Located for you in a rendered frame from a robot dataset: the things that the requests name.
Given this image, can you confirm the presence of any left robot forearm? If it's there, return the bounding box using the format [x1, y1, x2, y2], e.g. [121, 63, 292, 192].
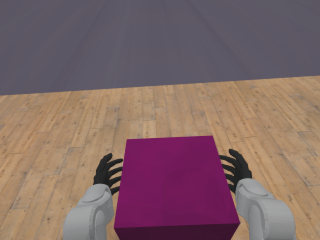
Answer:
[63, 183, 114, 240]

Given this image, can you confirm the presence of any carton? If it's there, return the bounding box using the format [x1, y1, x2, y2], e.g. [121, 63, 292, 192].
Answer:
[113, 135, 240, 240]

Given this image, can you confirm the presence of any robot right hand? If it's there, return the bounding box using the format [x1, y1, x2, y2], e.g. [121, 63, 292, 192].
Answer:
[219, 148, 252, 195]

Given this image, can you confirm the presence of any robot left hand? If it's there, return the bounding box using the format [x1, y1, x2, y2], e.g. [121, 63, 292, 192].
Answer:
[93, 153, 123, 196]

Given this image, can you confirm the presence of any right robot forearm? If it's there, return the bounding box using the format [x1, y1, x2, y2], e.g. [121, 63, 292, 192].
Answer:
[235, 178, 297, 240]

